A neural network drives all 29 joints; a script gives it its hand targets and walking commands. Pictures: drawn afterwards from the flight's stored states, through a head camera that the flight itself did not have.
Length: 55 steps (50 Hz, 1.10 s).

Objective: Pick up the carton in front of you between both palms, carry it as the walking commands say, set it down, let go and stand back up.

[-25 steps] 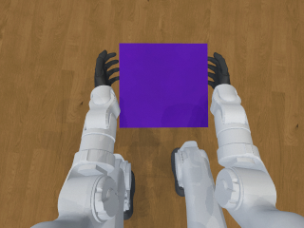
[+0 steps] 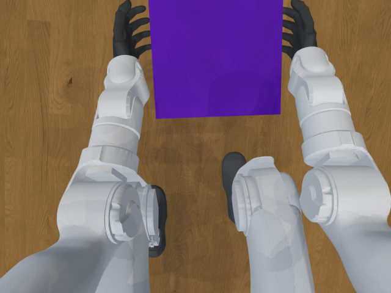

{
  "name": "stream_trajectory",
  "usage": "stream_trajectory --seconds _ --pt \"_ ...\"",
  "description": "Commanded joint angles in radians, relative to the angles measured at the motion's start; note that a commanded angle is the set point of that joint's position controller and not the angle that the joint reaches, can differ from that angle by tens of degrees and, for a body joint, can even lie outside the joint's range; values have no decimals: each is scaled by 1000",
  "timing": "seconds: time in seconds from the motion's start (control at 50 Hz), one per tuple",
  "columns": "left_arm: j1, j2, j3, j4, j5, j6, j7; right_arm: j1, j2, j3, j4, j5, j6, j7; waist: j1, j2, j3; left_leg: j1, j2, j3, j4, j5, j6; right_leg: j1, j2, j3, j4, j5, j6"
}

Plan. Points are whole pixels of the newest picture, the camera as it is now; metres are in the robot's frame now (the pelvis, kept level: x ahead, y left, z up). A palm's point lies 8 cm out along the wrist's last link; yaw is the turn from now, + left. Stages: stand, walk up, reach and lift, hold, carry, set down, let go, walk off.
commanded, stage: set down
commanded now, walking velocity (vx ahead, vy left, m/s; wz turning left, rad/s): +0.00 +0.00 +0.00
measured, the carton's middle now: (211, 67) +0.50 -0.11 -0.26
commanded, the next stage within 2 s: none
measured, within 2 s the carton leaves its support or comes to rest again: rests again in 0.12 s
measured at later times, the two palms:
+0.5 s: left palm (129, 54) +0.53 +0.04 -0.17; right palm (301, 43) +0.49 -0.26 -0.17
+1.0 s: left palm (127, 50) +0.54 +0.04 -0.17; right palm (301, 42) +0.50 -0.26 -0.18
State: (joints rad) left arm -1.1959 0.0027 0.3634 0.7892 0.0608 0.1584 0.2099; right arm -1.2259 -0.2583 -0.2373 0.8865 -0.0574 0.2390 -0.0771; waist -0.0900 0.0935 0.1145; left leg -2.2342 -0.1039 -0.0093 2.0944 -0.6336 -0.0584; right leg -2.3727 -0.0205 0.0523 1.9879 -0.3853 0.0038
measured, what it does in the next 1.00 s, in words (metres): stands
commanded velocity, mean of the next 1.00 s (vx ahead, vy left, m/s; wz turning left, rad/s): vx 0.00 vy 0.00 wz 0.00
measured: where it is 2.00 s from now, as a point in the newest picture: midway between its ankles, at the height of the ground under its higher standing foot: (195, 216)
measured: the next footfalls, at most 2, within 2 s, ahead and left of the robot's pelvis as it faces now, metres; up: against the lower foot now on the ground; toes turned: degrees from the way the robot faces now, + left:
none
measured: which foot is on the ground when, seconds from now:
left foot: down 0.00-1.00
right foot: down 0.00-1.00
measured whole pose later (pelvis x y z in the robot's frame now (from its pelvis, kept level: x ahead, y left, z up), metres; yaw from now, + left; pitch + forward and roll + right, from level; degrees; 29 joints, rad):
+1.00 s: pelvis +0.00 +0.01 -0.03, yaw +0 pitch +41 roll +1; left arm -1.36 0.03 0.41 0.96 0.19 0.09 0.06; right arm -1.36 -0.36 -0.41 1.11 -0.11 0.13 0.06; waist -0.09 0.06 0.21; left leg -2.28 -0.14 -0.02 2.19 -0.63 -0.06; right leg -2.39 -0.05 0.05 2.07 -0.40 0.01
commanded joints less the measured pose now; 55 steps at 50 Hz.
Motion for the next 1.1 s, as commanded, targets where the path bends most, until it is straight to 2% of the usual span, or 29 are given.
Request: stream_trajectory --seconds 0.0,0.04,0.1,0.22,0.42,0.62,0.92,1.04,1.08 --pt "-617 -847 -491 -51 -96 -13 -256 -641 882 399 -207 164 -95 261 -52 -101 -1287 298 -105 90 -178 211 33 1031 93 -94 -60 309 37" --pt "-629 -847 -499 -54 -100 -11 -254 -678 895 407 -223 189 -94 273 -57 -91 -1289 331 -104 84 -166 224 39 988 95 -100 -45 317 35" --pt "-609 -866 -501 -43 -84 -6 -254 -664 891 403 -199 204 -95 283 -46 -48 -1239 311 -104 90 -153 239 35 944 96 -94 -33 334 31" --pt "-579 -844 -438 39 -46 -4 -272 -629 843 319 -75 153 -100 296 -62 -35 -1058 227 -102 78 -148 171 36 823 87 -95 -29 242 16" --pt "-568 -743 -324 144 16 7 -278 -619 750 207 58 92 -95 318 -57 -5 -893 191 -96 78 -151 98 41 691 72 -90 -32 109 0" --pt "-493 -675 -272 217 58 3 -286 -529 690 145 164 50 -91 337 -34 28 -774 176 -88 75 -146 123 41 602 81 -76 -25 113 -10" --pt "-386 -509 -173 305 133 1 -281 -443 519 33 258 -28 -98 315 -18 21 -631 171 -75 53 -150 76 38 503 65 -58 -30 15 -18" --pt "-376 -420 -169 311 125 -14 -269 -417 430 7 280 -23 -118 295 -21 16 -623 189 -62 54 -143 57 30 527 52 -58 -21 5 -10" --pt "-358 -324 -166 299 115 -27 -248 -387 332 -10 294 -19 -138 271 -24 12 -637 207 -52 58 -141 56 23 555 43 -61 -17 11 -1"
